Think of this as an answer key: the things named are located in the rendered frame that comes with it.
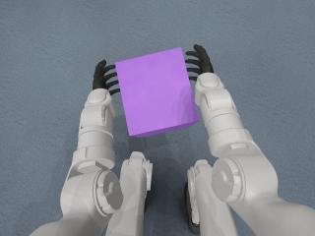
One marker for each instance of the robot left upper arm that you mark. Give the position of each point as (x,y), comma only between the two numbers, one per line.
(88,202)

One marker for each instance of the robot right upper arm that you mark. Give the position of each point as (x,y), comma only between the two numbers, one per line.
(248,183)

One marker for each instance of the robot right foot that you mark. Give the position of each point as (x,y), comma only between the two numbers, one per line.
(194,227)

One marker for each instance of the right robot hand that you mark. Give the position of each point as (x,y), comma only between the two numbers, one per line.
(205,66)

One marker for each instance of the carton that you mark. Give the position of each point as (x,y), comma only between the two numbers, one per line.
(156,93)

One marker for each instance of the left robot forearm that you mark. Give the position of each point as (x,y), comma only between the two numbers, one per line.
(95,139)

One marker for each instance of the left robot hand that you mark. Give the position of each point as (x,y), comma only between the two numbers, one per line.
(100,79)

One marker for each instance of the right robot forearm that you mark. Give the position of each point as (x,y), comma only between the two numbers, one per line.
(227,135)

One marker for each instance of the robot right thigh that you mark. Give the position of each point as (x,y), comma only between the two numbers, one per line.
(215,216)

